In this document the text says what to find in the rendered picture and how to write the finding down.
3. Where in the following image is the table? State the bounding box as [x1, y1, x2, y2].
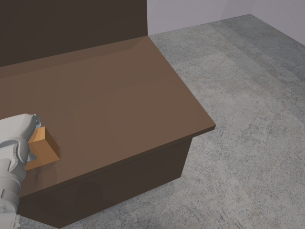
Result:
[0, 0, 216, 229]

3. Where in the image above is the robot left forearm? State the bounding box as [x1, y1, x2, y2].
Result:
[0, 137, 29, 213]

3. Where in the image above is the sponge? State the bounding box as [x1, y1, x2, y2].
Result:
[25, 126, 60, 170]

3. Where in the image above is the left robot hand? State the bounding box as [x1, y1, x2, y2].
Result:
[0, 114, 43, 162]

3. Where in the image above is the robot left upper arm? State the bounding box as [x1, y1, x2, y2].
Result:
[0, 212, 21, 229]

